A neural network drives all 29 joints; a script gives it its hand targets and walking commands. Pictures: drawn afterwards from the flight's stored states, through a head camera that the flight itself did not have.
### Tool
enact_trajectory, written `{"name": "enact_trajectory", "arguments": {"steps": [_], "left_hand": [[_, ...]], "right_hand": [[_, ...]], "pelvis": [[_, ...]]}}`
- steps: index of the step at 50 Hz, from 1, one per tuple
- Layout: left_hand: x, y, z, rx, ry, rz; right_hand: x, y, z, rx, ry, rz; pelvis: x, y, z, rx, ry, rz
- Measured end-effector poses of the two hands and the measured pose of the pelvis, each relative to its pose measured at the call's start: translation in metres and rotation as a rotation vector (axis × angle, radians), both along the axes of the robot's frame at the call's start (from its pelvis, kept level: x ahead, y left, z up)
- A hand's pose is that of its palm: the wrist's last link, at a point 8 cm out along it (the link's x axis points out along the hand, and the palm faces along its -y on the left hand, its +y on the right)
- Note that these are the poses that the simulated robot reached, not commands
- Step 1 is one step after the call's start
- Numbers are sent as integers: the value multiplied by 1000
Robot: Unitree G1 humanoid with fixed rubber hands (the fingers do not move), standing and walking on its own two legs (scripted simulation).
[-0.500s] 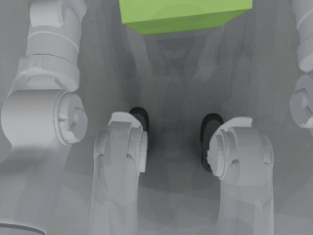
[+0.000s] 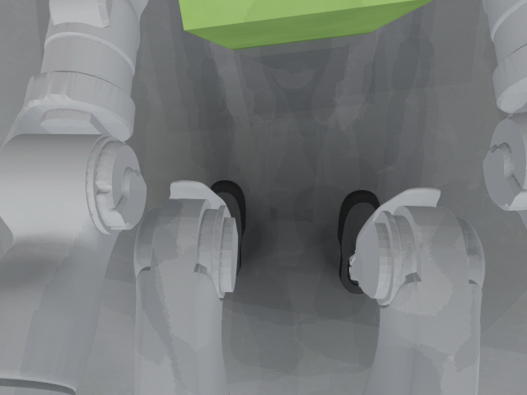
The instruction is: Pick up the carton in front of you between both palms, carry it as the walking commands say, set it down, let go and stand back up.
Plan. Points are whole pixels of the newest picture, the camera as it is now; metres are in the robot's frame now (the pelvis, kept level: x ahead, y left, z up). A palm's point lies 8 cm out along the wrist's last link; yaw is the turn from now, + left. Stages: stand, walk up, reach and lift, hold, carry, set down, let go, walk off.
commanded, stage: reach and lift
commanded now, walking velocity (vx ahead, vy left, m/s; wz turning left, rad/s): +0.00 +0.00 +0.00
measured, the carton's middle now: out of the picture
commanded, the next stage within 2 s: none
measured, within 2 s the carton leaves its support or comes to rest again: leaves its support in 0.54 s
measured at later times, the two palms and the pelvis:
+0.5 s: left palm out of the picture +0.57 +0.17 -0.17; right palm out of the picture +0.58 -0.14 -0.17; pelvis +0.01 +0.00 +0.00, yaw +0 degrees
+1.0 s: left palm out of the picture +0.51 +0.16 +0.04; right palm out of the picture +0.52 -0.14 +0.04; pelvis -0.02 +0.01 +0.10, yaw -2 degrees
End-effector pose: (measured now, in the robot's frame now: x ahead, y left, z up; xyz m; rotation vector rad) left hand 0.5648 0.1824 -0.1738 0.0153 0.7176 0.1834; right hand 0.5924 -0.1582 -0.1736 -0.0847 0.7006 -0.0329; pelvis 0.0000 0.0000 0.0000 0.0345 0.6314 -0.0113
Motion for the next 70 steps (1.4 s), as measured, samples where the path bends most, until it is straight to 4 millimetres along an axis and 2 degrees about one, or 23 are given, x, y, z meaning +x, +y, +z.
{"name": "enact_trajectory", "arguments": {"steps": [4, 7, 12, 22, 27, 30, 39, 43, 47, 55, 61, 70], "left_hand": [[-1, -7, 2, -12, -4, -14], [0, -19, 3, -29, -7, -32], [0, -19, 3, -24, -3, -17], [1, -15, 1, -69, -1, -42], [-1, -19, 13, -33, 9, 3], [-5, -22, 36, -25, -15, 34], [-30, -29, 137, -42, -36, 19], [-44, -30, 173, -34, -20, 5], [-54, -29, 198, -28, -15, 1], [-61, -27, 230, -34, -35, -2], [-65, -29, 261, -40, -42, -5], [-84, -31, 321, -43, -29, -7]], "right_hand": [[-4, 4, 1, 6, 2, 8], [-5, 17, 1, 23, 5, 33], [-4, 17, 3, -4, 21, 30], [-4, 15, 0, 53, 28, 22], [-11, 18, 8, 22, 31, -6], [-17, 19, 30, 17, 7, -28], [-47, 12, 136, 45, -11, -75], [-62, 11, 172, 42, 5, -79], [-73, 12, 197, 41, 9, -79], [-81, 14, 229, 45, -11, -90], [-89, 12, 259, 49, -18, -100], [-109, 10, 319, 57, -5, -113]], "pelvis": [[-4, 0, 2, -1, -10, 0], [-7, 0, 4, -2, -23, -1], [-7, 0, 4, -2, -31, -3], [3, 2, -4, -6, -22, -2], [7, 2, -1, -7, 11, -4], [5, 2, 9, -9, -3, -6], [-4, 5, 50, -10, 98, -15], [-11, 6, 73, -12, 118, -18], [-17, 7, 92, -13, 128, -19], [-19, 8, 119, -20, 140, -12], [-9, 9, 143, -23, 136, -12], [12, 9, 191, -25, 82, -14]]}}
